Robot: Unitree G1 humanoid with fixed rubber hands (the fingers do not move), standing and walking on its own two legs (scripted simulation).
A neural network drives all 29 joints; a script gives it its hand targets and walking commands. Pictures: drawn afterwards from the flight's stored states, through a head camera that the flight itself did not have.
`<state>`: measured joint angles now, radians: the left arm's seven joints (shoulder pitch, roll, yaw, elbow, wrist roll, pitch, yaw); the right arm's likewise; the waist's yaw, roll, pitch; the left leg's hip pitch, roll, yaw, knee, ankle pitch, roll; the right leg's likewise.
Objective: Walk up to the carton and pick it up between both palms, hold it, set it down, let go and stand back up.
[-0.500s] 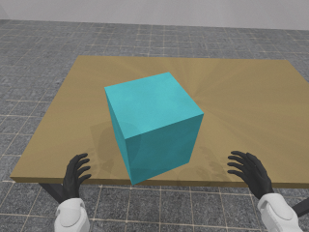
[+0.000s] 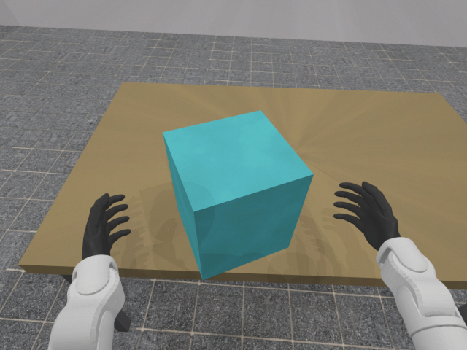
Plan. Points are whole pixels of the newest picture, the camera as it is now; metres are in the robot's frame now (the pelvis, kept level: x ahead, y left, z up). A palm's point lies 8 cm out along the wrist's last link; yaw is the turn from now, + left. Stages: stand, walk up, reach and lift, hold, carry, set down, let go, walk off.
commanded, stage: reach and lift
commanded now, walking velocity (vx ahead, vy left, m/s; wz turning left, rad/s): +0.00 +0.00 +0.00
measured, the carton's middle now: (231, 195) +0.43 +0.04 +0.01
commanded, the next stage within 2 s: none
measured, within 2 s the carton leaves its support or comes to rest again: neither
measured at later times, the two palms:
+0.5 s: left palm (84, 203) +0.27 +0.24 +0.15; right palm (369, 167) +0.38 -0.18 +0.16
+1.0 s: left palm (73, 166) +0.31 +0.26 +0.19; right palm (357, 121) +0.43 -0.15 +0.21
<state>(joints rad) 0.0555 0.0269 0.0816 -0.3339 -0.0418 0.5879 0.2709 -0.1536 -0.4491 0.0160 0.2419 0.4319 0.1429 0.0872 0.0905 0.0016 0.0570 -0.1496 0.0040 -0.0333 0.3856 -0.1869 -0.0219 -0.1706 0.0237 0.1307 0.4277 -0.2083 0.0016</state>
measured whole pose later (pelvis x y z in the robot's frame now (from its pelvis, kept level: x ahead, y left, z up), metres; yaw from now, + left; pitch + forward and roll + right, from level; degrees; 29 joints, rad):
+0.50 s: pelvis -0.02 +0.00 +0.00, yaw +0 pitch -4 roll +1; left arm -0.37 0.07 0.18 -0.12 -0.06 0.80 0.28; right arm -0.57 -0.48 0.02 0.45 0.47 0.35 0.10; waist 0.14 0.01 0.04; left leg -0.15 0.00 -0.03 0.38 -0.17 -0.02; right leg -0.17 0.02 0.13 0.43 -0.19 0.00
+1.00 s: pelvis -0.01 +0.00 +0.00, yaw +0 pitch -3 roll +1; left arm -0.64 0.14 0.20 0.12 -0.08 0.82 0.28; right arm -0.87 -0.50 0.03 0.69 0.48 0.39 0.11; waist 0.18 0.01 0.04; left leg -0.15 0.00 -0.03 0.38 -0.17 -0.02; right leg -0.17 0.02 0.13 0.42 -0.19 0.00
